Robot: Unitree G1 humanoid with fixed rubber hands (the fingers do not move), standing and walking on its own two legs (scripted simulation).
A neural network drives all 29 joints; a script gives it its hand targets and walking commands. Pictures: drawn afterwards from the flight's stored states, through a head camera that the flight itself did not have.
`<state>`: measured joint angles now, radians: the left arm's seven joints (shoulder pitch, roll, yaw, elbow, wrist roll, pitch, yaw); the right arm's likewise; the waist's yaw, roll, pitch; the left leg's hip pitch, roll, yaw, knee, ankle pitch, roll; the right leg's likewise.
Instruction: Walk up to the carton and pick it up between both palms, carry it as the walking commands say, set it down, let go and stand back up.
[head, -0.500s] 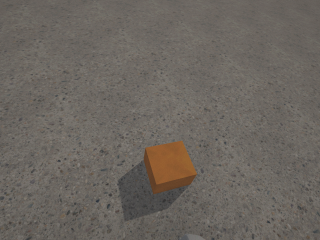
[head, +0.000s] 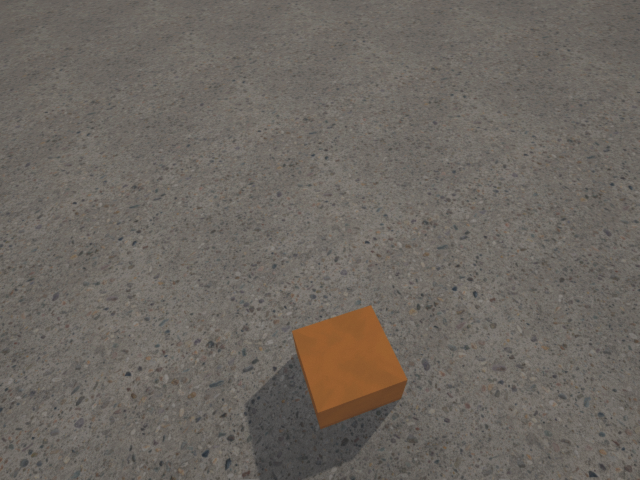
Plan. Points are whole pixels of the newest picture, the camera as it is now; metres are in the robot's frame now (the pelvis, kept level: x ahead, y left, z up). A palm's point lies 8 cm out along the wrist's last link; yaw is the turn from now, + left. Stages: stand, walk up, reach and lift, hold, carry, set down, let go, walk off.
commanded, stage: walk up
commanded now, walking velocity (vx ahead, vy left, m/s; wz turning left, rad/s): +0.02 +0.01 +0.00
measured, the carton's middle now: (346, 365) +0.55 -0.03 -0.69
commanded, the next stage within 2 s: none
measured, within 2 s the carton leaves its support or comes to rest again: neither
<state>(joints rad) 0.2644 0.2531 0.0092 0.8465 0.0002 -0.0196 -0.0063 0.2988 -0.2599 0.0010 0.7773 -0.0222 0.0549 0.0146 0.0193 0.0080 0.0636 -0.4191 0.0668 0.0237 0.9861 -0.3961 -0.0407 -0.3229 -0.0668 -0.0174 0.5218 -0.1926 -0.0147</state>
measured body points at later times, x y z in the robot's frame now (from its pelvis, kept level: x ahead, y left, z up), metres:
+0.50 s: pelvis +0.00 +0.02 +0.00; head +0.03 +0.02 +0.44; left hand +0.08 +0.28 -0.14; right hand +0.07 -0.22 -0.14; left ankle +0.04 +0.14 -0.74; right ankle +0.00 -0.11 -0.73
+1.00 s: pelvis +0.05 -0.17 +0.01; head +0.09 -0.19 +0.45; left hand +0.04 +0.10 -0.12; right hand +0.16 -0.42 -0.14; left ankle +0.00 +0.03 -0.64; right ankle +0.04 -0.23 -0.74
